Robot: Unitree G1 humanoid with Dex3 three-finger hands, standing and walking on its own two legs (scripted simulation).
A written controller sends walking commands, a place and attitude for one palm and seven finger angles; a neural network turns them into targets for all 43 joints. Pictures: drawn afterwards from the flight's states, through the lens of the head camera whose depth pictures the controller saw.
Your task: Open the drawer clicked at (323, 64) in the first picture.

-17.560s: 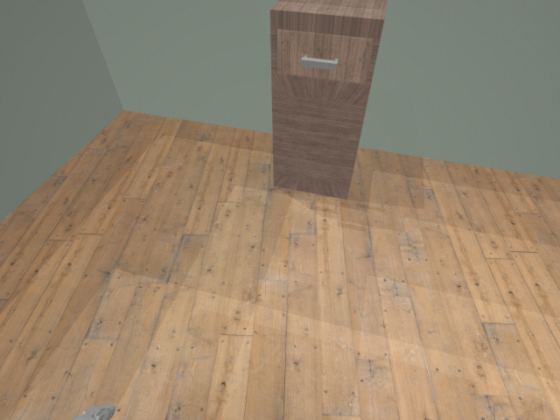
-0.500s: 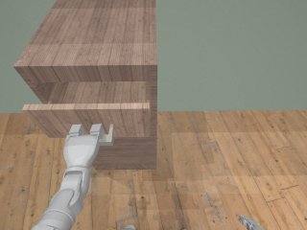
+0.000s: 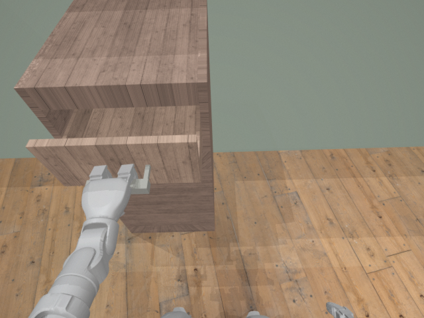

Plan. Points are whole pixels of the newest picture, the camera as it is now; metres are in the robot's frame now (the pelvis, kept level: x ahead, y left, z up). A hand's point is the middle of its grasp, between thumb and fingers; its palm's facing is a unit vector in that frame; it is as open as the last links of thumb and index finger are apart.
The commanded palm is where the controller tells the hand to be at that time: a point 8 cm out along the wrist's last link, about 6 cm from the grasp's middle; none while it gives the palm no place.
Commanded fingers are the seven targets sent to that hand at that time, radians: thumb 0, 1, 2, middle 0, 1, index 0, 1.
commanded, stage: pull the drawer open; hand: left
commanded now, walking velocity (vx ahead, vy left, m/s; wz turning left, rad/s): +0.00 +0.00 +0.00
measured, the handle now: (120, 178) +0.40 +0.22 -0.01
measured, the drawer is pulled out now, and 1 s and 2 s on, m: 0.10 0.30 0.30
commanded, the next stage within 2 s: open the thumb to release the handle in 1.10 s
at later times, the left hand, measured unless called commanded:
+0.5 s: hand (107, 259) +0.24 +0.21 -0.03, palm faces -0.02 -0.11 -0.99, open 6.1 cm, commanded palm +0.19 +0.21 +0.02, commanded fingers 0.00 0.90 0.90 -0.40 -1.35 -0.40 -1.35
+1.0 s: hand out of the picture +0.14 +0.21 -0.02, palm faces -0.11 -0.14 -0.98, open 6.4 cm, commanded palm +0.09 +0.22 +0.02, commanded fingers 0.00 0.90 0.90 -0.40 -1.35 -0.40 -1.35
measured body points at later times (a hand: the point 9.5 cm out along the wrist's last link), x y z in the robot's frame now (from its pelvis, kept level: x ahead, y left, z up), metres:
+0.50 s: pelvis +0.03 +0.01 +0.00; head +0.07 -0.01 +0.45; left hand +0.23 +0.21 +0.03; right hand +0.23 -0.22 -0.10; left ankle +0.01 +0.11 -0.68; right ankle -0.01 -0.09 -0.68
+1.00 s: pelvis +0.02 -0.01 -0.02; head +0.08 -0.04 +0.43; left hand +0.14 +0.21 +0.03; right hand +0.22 -0.22 -0.12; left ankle +0.01 +0.11 -0.68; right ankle -0.01 -0.09 -0.68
